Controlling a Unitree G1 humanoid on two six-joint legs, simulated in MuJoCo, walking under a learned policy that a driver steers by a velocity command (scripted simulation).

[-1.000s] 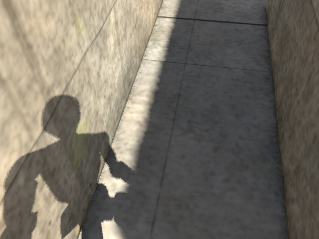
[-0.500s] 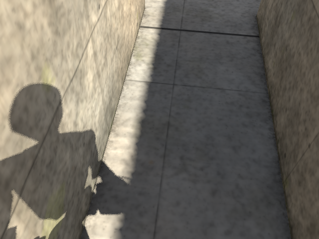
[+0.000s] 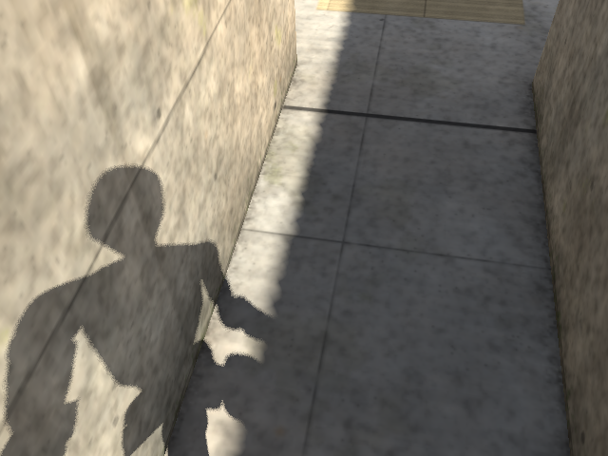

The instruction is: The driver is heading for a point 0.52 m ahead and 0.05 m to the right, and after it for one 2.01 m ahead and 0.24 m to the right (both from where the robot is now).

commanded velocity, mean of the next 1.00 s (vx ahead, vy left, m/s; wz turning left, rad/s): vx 0.36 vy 0.00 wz -0.25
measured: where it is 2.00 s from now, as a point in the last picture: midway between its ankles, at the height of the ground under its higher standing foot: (357, 419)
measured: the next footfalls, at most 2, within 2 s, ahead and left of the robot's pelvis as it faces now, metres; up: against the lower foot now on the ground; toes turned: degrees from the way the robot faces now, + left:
left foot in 0.26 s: +0.30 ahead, +0.14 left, +0.00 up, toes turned +3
right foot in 0.74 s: +0.61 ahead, -0.12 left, +0.00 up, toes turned -7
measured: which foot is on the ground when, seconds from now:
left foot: up 0.00-0.24, down 0.26-0.74, up 0.76-1.00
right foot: down 0.00-0.28, up 0.30-0.72, down 0.74-1.00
